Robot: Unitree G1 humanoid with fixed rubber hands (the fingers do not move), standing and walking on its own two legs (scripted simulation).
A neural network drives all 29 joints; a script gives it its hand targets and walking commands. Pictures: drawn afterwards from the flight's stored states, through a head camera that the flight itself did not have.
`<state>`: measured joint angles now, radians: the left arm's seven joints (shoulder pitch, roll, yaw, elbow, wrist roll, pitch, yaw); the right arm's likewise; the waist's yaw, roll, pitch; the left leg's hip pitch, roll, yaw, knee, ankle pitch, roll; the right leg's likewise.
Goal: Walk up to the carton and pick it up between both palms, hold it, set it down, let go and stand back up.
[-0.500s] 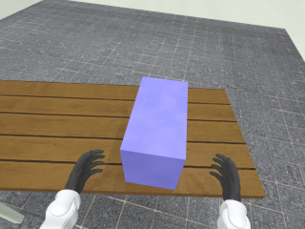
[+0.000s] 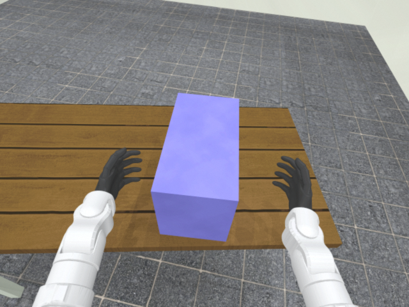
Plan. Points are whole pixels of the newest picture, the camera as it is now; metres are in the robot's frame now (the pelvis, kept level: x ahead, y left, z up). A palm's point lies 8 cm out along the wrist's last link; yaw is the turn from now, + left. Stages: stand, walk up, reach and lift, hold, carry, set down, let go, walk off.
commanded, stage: reach and lift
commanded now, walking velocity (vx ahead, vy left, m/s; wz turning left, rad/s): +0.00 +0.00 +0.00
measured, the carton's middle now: (201, 163) +0.47 +0.02 -0.02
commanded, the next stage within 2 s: none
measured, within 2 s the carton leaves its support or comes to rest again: neither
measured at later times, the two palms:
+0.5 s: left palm (124, 141) +0.43 +0.18 +0.10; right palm (294, 158) +0.39 -0.17 +0.10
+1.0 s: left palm (135, 133) +0.45 +0.16 +0.10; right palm (294, 153) +0.42 -0.17 +0.09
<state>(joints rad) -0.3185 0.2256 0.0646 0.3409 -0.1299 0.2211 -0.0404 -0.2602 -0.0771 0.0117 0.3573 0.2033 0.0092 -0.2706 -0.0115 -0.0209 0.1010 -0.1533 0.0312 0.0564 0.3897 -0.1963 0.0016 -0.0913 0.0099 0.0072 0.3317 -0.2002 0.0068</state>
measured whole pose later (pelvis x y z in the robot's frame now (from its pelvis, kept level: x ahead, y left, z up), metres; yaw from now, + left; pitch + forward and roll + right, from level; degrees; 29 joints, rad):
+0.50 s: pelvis +0.00 +0.00 +0.00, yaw +1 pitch +5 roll -1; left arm -0.78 0.27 0.07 0.84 -0.13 0.18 0.00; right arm -0.69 -0.08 -0.05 0.72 0.22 0.11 -0.27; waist -0.06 -0.02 -0.03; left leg -0.33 0.04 0.04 0.43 -0.19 0.00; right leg -0.25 0.02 -0.01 0.36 -0.20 0.00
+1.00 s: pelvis +0.00 -0.01 -0.01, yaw +1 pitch +10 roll -1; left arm -1.04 0.29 0.04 1.37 -0.12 -0.06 -0.01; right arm -0.92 -0.09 -0.04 1.15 0.23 -0.02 -0.24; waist -0.10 -0.01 -0.11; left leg -0.44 0.05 0.02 0.45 -0.19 -0.01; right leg -0.36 0.02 -0.02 0.38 -0.19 0.00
